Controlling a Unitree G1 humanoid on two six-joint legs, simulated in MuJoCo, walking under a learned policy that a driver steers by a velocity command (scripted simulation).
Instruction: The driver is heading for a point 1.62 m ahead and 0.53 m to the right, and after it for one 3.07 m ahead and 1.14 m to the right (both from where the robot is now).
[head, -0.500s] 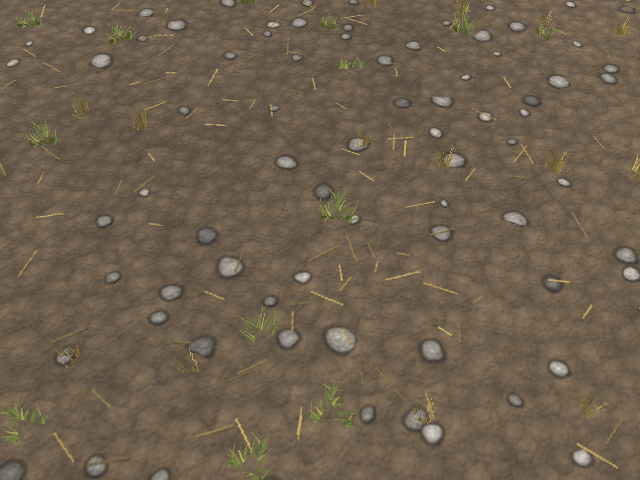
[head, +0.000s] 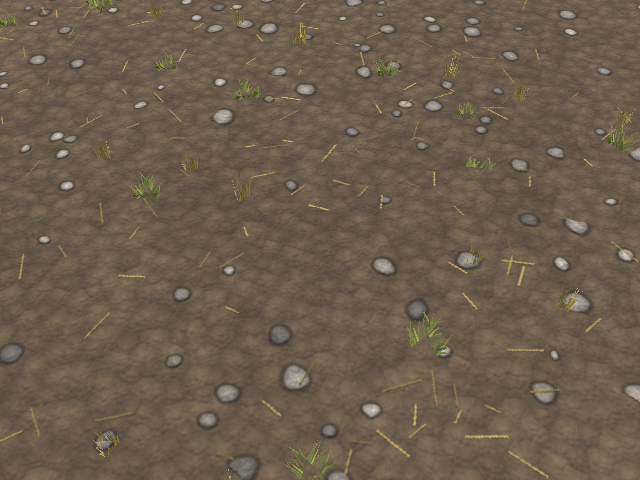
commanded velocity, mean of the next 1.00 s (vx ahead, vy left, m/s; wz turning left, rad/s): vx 0.50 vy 0.00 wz -0.20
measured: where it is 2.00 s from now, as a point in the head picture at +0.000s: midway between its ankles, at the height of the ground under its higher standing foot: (420, 278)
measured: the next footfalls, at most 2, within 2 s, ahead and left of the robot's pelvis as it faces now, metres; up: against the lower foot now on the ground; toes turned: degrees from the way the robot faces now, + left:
left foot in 0.38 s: +0.35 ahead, +0.17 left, +0.00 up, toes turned +3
right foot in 0.90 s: +0.60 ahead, -0.12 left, +0.00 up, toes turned -17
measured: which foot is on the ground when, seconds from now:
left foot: up 0.00-0.36, down 0.38-0.90, up 0.92-1.00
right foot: down 0.00-0.40, up 0.42-0.88, down 0.90-1.00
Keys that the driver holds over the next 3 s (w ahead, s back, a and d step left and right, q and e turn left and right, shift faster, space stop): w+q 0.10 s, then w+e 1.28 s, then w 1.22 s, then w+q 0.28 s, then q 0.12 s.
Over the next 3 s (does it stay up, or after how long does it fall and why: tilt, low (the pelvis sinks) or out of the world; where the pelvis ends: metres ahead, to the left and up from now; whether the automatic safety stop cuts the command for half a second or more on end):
stays up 1.41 -0.60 0.00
